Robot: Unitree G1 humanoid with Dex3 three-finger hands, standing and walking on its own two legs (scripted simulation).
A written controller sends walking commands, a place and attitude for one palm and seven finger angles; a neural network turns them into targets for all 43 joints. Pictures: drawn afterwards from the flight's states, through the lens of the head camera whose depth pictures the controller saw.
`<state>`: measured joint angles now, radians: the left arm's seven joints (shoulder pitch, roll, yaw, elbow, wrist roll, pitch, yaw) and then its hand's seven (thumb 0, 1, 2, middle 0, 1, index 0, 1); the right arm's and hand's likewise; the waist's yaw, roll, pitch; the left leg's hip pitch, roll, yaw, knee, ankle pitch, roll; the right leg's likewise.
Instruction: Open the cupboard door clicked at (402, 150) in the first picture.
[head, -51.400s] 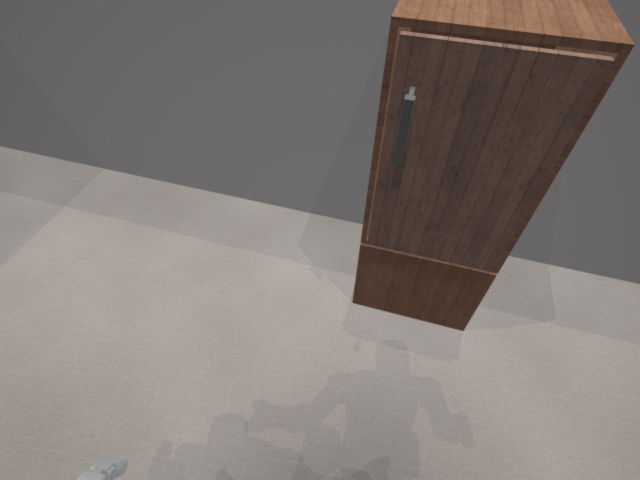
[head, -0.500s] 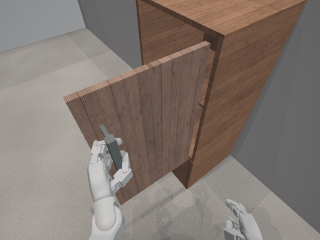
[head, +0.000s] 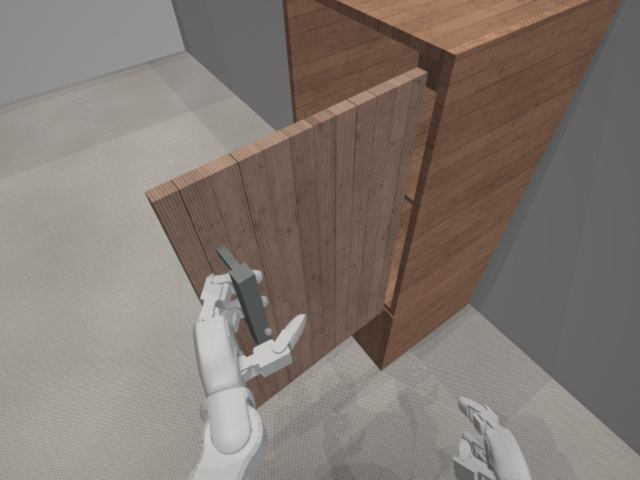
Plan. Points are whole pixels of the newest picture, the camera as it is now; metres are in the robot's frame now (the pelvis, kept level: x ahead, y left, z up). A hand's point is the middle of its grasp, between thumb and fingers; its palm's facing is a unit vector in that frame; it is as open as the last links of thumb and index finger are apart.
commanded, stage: open thumb and fingers to let go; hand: left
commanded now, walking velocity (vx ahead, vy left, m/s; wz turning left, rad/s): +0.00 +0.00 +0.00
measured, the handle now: (244, 298) +0.32 +0.11 +0.07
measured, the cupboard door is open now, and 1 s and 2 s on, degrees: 93 96 95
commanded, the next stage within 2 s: slide the hand sideways off the handle in 0.46 s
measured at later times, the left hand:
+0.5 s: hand (272, 336) +0.27 +0.07 +0.07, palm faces +0.25 -0.97 -0.02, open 15.4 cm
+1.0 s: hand (263, 368) +0.23 +0.08 +0.07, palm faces -0.14 -0.99 +0.00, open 16.2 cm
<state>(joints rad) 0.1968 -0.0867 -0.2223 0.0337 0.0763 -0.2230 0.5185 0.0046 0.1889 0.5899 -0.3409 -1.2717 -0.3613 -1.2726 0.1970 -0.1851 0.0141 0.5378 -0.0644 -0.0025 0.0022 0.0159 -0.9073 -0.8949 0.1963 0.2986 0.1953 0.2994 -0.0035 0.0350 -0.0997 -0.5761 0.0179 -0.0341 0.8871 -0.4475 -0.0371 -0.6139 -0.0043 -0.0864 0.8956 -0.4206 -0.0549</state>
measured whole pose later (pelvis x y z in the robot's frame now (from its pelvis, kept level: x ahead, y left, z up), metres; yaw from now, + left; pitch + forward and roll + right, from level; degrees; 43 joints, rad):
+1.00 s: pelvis -0.01 +0.03 -0.01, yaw -2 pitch +8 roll +0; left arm 0.29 0.06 -0.24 -0.12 -0.02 -0.23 0.07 -0.01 -0.50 0.30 -0.17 -0.31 -0.17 -0.32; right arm 0.26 -0.22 0.04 0.43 -0.01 -0.05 0.01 0.02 -0.91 -0.90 0.20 0.30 0.20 0.30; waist -0.01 0.03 -0.08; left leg -0.62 0.00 0.01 0.96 -0.47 0.00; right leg -0.66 -0.02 -0.04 0.95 -0.43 -0.02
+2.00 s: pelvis -0.01 +0.03 -0.03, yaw -1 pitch +9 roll -2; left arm 0.64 0.20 -0.03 -0.42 -0.18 -0.25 -0.14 -0.01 -0.50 0.30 -0.15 -0.30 -0.15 -0.30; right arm 0.28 -0.22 0.02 0.36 0.03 -0.07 -0.04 0.02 -0.91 -0.89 0.20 0.30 0.20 0.30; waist 0.01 0.05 -0.12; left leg -0.72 0.01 -0.02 1.10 -0.54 0.00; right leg -0.74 -0.01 -0.07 1.05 -0.48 -0.01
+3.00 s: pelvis +0.03 +0.04 +0.05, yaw -2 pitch -3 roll -1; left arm 0.50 0.34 0.29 -0.44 -0.05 -0.04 0.12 0.00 0.49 0.72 -0.19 -0.30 -0.19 -0.30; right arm 0.21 -0.22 0.05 0.59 0.00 -0.12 -0.08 0.02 -0.90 -0.89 0.20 0.30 0.20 0.30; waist 0.07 0.05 0.00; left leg -0.11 0.00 0.02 0.49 -0.32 0.02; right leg -0.15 -0.01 -0.03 0.45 -0.25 0.01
